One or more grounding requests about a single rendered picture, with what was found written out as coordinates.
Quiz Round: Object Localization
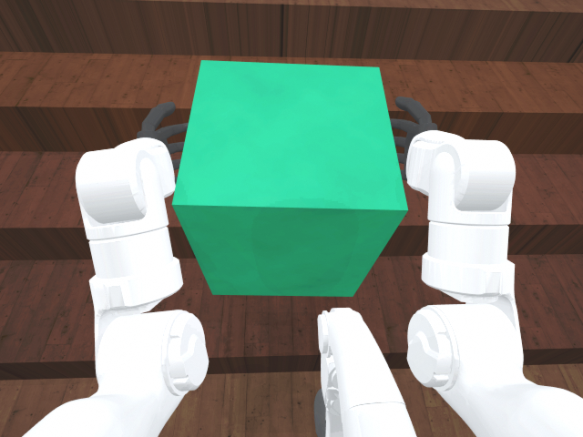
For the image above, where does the robot right thigh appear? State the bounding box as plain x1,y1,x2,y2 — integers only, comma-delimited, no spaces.
318,308,417,437

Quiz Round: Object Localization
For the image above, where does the robot left forearm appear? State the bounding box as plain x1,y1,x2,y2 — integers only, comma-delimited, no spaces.
76,137,183,383

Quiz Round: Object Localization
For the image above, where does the robot left upper arm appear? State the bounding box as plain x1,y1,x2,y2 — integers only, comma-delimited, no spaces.
22,310,209,437

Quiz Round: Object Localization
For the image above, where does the right robot shin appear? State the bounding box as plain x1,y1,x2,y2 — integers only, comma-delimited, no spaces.
321,311,362,437

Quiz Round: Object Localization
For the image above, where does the left robot hand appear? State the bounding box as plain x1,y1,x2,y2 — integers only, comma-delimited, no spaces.
137,102,189,184

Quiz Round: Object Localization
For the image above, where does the robot right upper arm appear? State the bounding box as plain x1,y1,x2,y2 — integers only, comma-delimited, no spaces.
407,303,583,437

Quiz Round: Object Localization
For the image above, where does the robot right forearm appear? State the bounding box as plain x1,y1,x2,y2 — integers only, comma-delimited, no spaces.
406,130,524,362

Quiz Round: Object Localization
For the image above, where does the carton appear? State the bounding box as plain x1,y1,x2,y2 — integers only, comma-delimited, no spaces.
172,60,408,297

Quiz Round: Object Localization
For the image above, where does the right robot hand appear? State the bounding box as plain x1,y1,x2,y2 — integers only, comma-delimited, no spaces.
390,97,437,181

